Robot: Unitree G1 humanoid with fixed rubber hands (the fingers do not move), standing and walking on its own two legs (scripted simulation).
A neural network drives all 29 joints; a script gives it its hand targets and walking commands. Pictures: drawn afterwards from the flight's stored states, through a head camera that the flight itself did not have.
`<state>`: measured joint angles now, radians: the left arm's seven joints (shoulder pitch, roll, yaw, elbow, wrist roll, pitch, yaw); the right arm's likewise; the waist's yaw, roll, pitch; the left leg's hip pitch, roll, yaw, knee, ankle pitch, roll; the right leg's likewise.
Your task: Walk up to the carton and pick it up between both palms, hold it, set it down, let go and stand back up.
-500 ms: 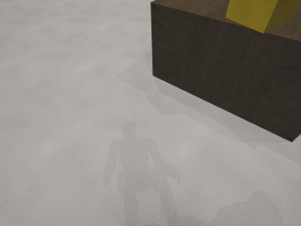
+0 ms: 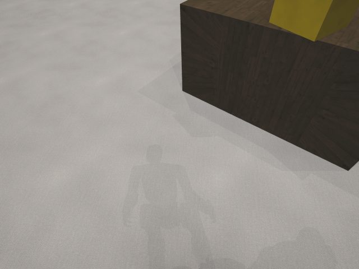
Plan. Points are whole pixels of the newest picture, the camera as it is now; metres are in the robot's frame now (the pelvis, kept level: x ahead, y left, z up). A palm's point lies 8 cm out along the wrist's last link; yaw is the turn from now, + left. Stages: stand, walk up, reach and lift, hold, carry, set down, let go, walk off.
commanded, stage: stand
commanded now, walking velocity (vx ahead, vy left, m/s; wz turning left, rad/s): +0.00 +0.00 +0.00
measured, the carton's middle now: out of the picture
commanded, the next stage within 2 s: walk up in 0.46 s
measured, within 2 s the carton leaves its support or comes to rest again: neither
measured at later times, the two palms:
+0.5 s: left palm out of the picture +0.03 +0.24 -0.13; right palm out of the picture +0.04 -0.24 -0.13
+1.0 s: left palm out of the picture +0.14 +0.20 -0.13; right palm out of the picture +0.03 -0.36 -0.18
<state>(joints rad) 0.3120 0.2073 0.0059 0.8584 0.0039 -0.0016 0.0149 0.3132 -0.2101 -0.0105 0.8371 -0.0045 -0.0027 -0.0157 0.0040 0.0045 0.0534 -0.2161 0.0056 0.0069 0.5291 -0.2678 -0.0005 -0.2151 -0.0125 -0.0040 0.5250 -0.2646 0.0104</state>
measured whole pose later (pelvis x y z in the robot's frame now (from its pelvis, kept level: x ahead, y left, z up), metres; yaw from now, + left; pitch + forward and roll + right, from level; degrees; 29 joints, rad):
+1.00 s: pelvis +0.06 -0.07 -0.04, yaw -15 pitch -4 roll -1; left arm 0.41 0.25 0.10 0.83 0.03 -0.03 -0.03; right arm 0.29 -0.33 -0.07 0.91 -0.05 0.01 0.01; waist 0.01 0.10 0.05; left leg -0.24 0.16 0.08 1.05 -0.62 0.04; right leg -0.41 -0.07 -0.08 0.85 -0.36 0.01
